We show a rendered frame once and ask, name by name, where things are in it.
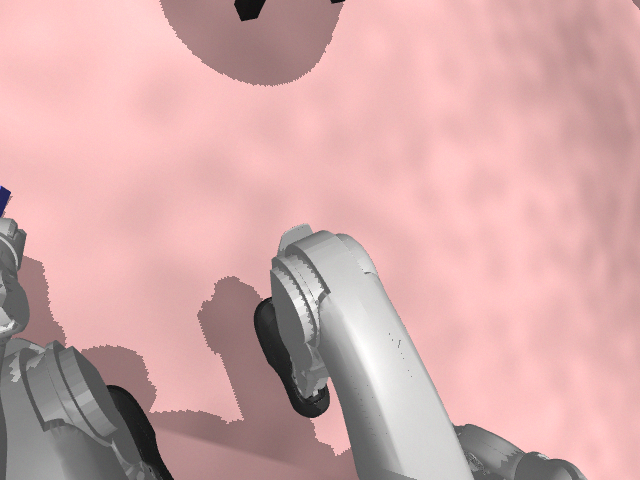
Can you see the right robot foot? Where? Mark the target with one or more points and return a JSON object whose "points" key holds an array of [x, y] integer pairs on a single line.
{"points": [[266, 328]]}

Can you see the left robot foot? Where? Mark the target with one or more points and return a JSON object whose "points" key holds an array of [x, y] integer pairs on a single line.
{"points": [[140, 429]]}

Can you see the small box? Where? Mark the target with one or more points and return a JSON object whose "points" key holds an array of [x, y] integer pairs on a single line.
{"points": [[4, 196]]}

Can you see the right robot hand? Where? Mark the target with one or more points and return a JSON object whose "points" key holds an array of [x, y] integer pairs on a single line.
{"points": [[490, 457]]}

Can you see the right robot arm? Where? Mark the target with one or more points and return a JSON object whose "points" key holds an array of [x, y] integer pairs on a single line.
{"points": [[537, 466]]}

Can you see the left robot arm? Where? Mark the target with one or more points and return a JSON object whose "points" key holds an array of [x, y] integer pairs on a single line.
{"points": [[14, 307]]}

